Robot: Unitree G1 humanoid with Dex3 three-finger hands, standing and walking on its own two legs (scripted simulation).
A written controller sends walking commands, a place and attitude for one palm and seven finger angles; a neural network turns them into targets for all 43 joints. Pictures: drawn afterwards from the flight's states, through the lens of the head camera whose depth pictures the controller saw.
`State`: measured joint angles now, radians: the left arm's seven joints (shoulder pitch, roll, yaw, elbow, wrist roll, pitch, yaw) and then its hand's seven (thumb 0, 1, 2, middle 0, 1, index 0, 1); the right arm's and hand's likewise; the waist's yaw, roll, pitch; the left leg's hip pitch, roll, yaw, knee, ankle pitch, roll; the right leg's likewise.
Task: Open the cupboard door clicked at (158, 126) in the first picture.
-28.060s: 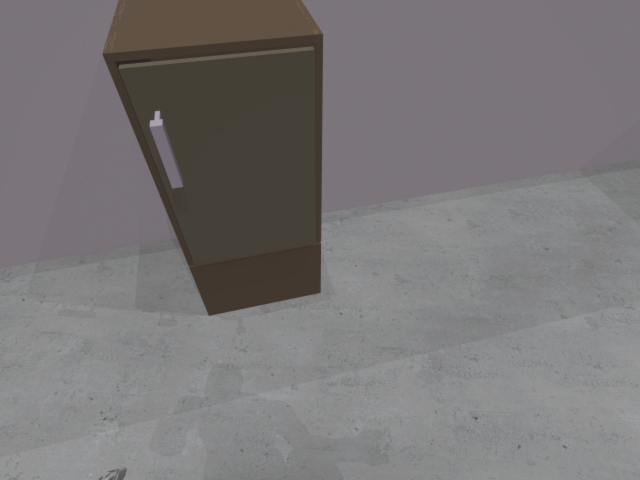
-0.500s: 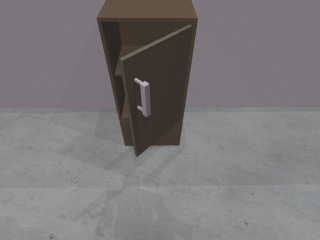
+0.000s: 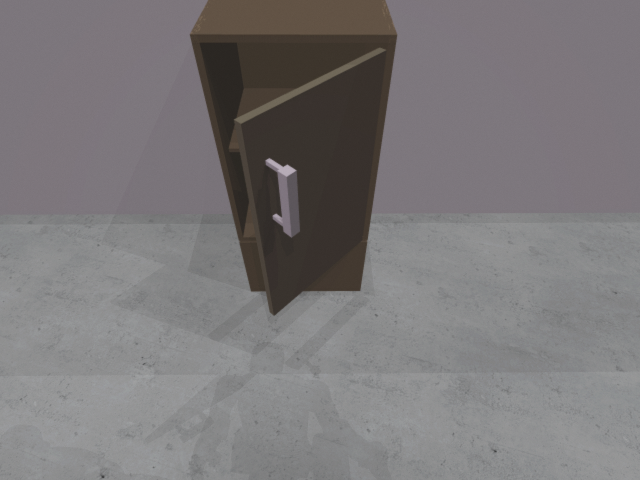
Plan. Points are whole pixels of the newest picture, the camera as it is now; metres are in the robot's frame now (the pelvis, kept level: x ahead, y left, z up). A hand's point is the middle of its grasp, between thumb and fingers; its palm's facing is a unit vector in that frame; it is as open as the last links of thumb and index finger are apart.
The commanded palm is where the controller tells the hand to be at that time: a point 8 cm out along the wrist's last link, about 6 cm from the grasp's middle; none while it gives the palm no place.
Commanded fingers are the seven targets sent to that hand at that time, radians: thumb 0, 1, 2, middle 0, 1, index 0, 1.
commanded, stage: look to check the result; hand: left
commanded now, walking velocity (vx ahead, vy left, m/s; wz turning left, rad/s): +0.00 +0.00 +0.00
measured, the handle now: (281, 198) +0.60 +0.11 -0.03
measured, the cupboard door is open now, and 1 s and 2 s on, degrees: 46 46 46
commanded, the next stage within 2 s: walk to a spot facing it in 0.06 s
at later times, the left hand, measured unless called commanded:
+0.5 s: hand out of the picture +0.04 +0.19 -0.18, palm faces -0.06 -0.97 -0.23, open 7.4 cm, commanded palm none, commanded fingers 0.00 0.90 0.90 -0.20 -0.30 -0.20 -0.30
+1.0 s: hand out of the picture +0.08 +0.16 -0.16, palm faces -0.26 -0.93 -0.27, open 7.4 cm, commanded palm none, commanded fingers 0.00 0.90 0.90 -0.20 -0.30 -0.20 -0.30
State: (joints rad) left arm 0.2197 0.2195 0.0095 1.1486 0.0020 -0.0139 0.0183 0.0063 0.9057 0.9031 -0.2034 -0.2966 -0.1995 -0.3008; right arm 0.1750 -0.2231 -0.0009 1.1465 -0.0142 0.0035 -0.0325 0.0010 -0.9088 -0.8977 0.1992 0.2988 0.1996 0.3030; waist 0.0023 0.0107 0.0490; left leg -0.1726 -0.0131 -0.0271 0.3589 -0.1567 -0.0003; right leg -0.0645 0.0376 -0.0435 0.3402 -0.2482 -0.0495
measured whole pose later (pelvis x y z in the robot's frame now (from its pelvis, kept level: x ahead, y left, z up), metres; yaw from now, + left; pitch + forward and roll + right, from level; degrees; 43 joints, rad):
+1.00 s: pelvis -0.01 -0.02 +0.00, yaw -22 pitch +2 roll +3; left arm 0.27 0.19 0.08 0.94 0.02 0.03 0.01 0.01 0.90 0.90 -0.21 -0.30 -0.20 -0.30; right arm 0.06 -0.21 -0.07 0.91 0.00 0.05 -0.04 0.00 -0.91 -0.90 0.20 0.30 0.20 0.30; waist 0.05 -0.01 0.08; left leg -0.44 0.01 -0.05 0.93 -0.41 -0.06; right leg -0.25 0.11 0.19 0.46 -0.23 -0.08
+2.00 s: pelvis +0.03 -0.11 -0.03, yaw -58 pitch +2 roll +0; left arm 0.10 0.23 0.08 0.88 0.02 0.00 -0.07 0.01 0.91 0.90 -0.20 -0.30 -0.20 -0.30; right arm 0.43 -0.21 -0.03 0.98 -0.02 -0.01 -0.01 0.00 -0.90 -0.90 0.20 0.30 0.20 0.30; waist -0.05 0.01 0.06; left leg -0.22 0.21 0.19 0.74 -0.47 -0.08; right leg -0.37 -0.03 -0.10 0.61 -0.28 -0.05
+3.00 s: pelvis +0.15 -0.52 +0.00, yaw -77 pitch +1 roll -1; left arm 0.28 0.19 0.06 1.07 0.01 -0.07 -0.01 -0.01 0.94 0.90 -0.20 -0.30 -0.20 -0.30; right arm 0.22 -0.16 -0.06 1.03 -0.02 -0.02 0.01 0.00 -0.92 -0.90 0.20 0.30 0.20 0.30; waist -0.01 -0.01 0.04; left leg -0.53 0.13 0.09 0.78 -0.22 -0.04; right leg -0.09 0.03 -0.12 0.36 -0.29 -0.06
